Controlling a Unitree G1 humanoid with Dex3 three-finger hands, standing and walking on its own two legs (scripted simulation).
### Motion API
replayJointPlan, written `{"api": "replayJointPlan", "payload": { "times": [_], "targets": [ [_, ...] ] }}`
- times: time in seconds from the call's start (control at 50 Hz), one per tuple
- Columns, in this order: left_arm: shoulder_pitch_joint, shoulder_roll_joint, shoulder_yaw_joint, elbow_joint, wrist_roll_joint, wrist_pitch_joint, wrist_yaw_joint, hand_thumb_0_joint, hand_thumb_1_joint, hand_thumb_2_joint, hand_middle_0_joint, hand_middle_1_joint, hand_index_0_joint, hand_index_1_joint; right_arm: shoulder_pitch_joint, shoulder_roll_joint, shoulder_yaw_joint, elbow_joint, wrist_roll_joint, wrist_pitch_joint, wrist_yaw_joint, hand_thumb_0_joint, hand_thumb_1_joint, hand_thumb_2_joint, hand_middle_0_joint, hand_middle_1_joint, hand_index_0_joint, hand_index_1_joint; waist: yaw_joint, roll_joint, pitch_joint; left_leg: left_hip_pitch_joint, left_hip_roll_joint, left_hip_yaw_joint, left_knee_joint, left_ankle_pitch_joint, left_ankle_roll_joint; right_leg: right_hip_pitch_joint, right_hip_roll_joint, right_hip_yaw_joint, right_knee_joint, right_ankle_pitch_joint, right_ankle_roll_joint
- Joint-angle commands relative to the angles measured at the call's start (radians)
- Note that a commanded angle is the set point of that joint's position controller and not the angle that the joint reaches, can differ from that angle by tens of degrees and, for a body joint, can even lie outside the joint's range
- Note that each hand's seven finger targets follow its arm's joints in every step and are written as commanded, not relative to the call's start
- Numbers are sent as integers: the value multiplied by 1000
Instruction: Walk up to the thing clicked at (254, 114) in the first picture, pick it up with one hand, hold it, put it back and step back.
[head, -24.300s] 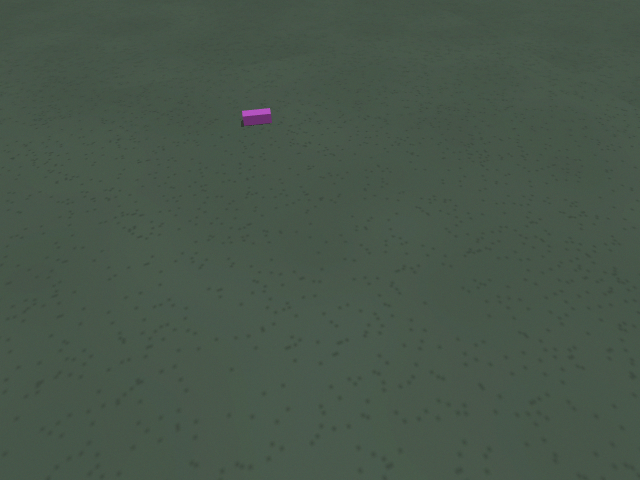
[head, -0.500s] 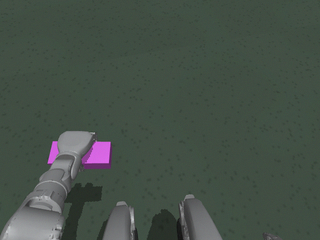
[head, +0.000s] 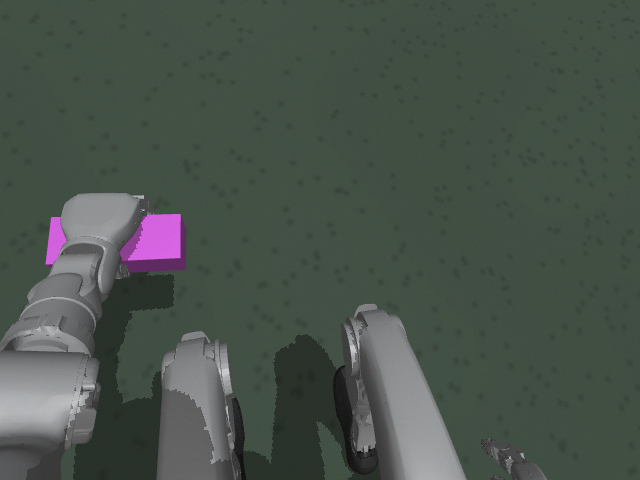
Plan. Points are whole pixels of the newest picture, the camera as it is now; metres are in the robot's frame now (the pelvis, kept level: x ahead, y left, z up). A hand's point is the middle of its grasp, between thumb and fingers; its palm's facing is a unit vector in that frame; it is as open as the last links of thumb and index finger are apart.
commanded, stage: crouch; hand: left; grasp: from above
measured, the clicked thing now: (122, 245) +0.45 +0.23 -0.19
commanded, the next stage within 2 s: lower in 0.84 s
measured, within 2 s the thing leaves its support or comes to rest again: neither
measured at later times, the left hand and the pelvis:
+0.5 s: hand (134, 249) +0.46 +0.23 -0.25, palm faces -0.48 +0.02 -0.88, open 9.6 cm; pelvis -0.01 +0.00 -0.07, yaw -2 degrees
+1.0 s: hand (140, 249) +0.47 +0.23 -0.29, palm faces -0.48 +0.02 -0.88, open 9.6 cm; pelvis -0.01 +0.00 -0.11, yaw -3 degrees
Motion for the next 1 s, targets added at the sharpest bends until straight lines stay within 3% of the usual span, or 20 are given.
{"api": "replayJointPlan", "payload": {
  "times": [0.0,0.06,0.1,0.14,0.16,0.18,0.22,0.24,0.28,0.32,0.34,0.38,0.42,0.46,0.48,0.62,0.7,0.86,0.96,0.98],
  "targets": [
    [-407,268,66,-138,-1,5,69,0,732,843,-1117,-610,-1111,-618,214,-231,-77,-18,-11,-11,10,0,-913,-906,199,299,200,299,-12,225,-716,567,-24,15,-188,238,9,249,27,-64,-161,224,-76],
    [-410,258,65,-145,-1,5,64,0,717,828,-1099,-613,-1098,-616,222,-223,-71,-20,-19,-10,25,0,-915,-906,199,299,199,299,-24,227,-696,528,-27,27,-151,246,13,249,27,-63,-140,240,-74],
    [-412,290,79,-143,0,1,59,0,710,844,-1096,-605,-1090,-614,222,-228,-74,-20,-17,-6,30,0,-915,-906,199,299,199,299,-22,214,-723,503,-28,35,-119,260,19,267,32,-63,-123,262,-70],
    [-391,248,54,-109,-6,1,48,0,718,813,-1089,-616,-1092,-616,215,-226,-70,-25,-21,-4,39,0,-916,-906,199,299,199,299,-27,212,-706,469,-28,40,-89,285,20,267,35,-61,-103,286,-67],
    [-436,308,89,-161,-4,-7,49,0,722,826,-1086,-624,-1089,-623,233,-237,-75,-14,-23,-2,40,0,-913,-904,199,299,199,299,-31,204,-720,464,-28,36,-80,286,22,259,36,-65,-95,289,-66],
    [-383,295,81,-84,-1,-3,46,0,725,803,-1081,-631,-1090,-624,222,-231,-69,-23,-21,-3,44,0,-915,-905,199,299,200,299,-25,214,-677,446,-27,38,-78,278,19,250,33,-63,-85,281,-68],
    [-427,300,81,-120,4,-19,44,0,706,810,-1078,-613,-1079,-613,232,-234,-71,-12,-26,2,49,0,-916,-906,199,299,199,299,-37,200,-683,409,-27,42,-49,267,25,255,40,-64,-74,288,-65],
    [-427,307,86,-112,6,-25,40,0,714,793,-1070,-634,-1079,-625,238,-236,-67,-15,-27,3,53,0,-916,-905,199,299,199,299,-47,186,-670,397,-28,38,-43,264,23,241,37,-71,-63,281,-64],
    [-383,287,75,-45,1,-25,41,0,720,774,-1064,-634,-1077,-621,217,-239,-67,-19,-25,0,57,0,-913,-904,199,299,199,299,-33,189,-633,368,-28,38,-41,215,24,201,41,-74,-50,234,-67],
    [-468,319,82,-86,11,-39,47,0,706,774,-1060,-626,-1070,-617,220,-244,-69,-12,-29,3,58,0,-914,-905,199,299,199,299,-42,193,-655,351,-28,41,-24,191,26,193,46,-75,-38,216,-68],
    [-432,305,74,-44,16,-36,47,0,725,768,-1071,-634,-1084,-622,216,-239,-65,-16,-30,2,60,0,-914,-905,199,299,199,299,-41,195,-641,343,-29,45,-15,189,27,193,46,-75,-36,216,-66],
    [-474,346,99,-85,19,-43,55,0,739,786,-1088,-626,-1096,-618,224,-246,-65,-9,-33,-1,64,0,-915,-905,199,299,199,299,-38,228,-656,359,-28,38,-9,195,21,169,42,-80,-7,214,-71],
    [-479,318,78,-46,26,-44,56,0,722,782,-1078,-620,-1084,-615,220,-253,-63,-4,-33,-1,64,0,-915,-905,199,300,199,299,-48,234,-637,363,-26,33,-3,182,19,120,45,-87,6,199,-74],
    [-536,361,97,-76,23,-53,67,0,726,764,-1078,-611,-1085,-604,218,-256,-59,1,-35,-1,64,0,-913,-905,199,300,200,299,-48,247,-645,342,-28,31,5,157,19,110,47,-90,22,180,-75],
    [-490,338,83,-5,32,-47,70,0,705,774,-1071,-607,-1075,-604,208,-256,-56,-2,-37,-3,64,0,-915,-905,199,300,199,300,-48,243,-631,331,-29,34,15,151,20,104,46,-89,27,177,-75],
    [-529,380,94,37,43,-46,89,0,742,729,-1080,-612,-1093,-599,217,-260,-34,11,-47,-8,65,0,-914,-904,200,300,199,300,-66,212,-613,235,-35,54,70,130,34,119,49,-87,48,173,-66],
    [-551,377,84,33,45,-46,85,0,726,740,-1080,-600,-1086,-594,223,-273,-27,15,-48,-12,66,0,-915,-905,200,300,199,300,-80,247,-604,267,-29,38,76,128,25,66,48,-103,75,167,-72],
    [-519,404,91,56,38,-38,78,0,755,742,-1115,-584,-1115,-584,221,-279,-10,3,-49,-13,72,0,-918,-906,199,300,199,300,-80,244,-580,215,-32,40,106,138,27,69,50,-111,103,177,-70],
    [-514,387,84,29,23,-38,76,0,726,755,-1132,-523,-1116,-541,216,-286,-12,4,-44,-11,71,0,-913,-903,200,300,199,300,-79,267,-583,241,-29,27,112,158,19,35,49,-117,125,197,-73],
    [-527,389,80,39,30,-40,74,0,733,750,-1145,-508,-1126,-529,219,-285,-7,3,-49,-11,74,0,-915,-904,199,300,199,300,-96,262,-573,234,-28,25,123,163,19,34,49,-119,130,203,-71]
  ]
}}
